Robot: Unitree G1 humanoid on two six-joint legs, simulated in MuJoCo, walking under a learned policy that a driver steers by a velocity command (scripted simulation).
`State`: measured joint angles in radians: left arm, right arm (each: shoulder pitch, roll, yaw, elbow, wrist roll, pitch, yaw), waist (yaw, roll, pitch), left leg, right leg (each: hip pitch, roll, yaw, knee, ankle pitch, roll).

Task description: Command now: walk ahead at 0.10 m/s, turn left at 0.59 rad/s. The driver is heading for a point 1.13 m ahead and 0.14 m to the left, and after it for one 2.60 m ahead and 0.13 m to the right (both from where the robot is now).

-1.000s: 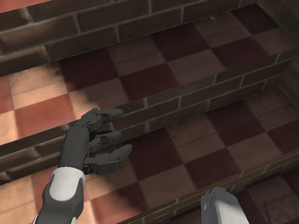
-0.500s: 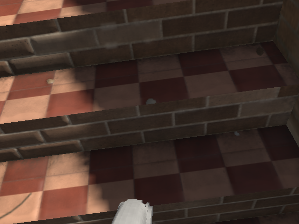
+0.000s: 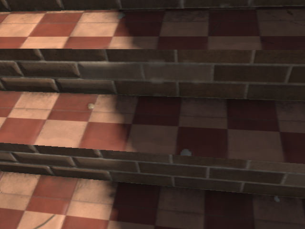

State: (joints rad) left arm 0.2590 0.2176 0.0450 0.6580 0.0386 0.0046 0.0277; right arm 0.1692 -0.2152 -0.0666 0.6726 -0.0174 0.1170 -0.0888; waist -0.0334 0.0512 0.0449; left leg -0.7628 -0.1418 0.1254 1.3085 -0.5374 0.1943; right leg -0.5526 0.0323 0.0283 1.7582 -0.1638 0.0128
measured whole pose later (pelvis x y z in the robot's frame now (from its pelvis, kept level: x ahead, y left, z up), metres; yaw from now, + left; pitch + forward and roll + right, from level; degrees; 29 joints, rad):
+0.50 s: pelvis +0.12 -0.09 +0.11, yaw +19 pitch +4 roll +1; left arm 0.47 0.17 0.06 0.87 0.00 -0.11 0.01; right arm 0.10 -0.21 -0.08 0.66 -0.05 -0.01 0.03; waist 0.02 0.16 -0.05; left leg -0.90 -0.14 -0.16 1.95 -0.05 0.05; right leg -0.31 -0.09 -0.13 0.71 -0.46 0.02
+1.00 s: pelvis +0.31 +0.15 +0.19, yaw +23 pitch +2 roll +0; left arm 0.24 0.22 0.10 0.81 -0.02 -0.14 -0.04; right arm 0.04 -0.20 -0.06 0.67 -0.03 0.03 0.02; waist 0.03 -0.01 0.10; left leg -0.95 0.03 0.19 1.29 -0.41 0.12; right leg -0.36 -0.05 0.17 1.60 0.00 -0.01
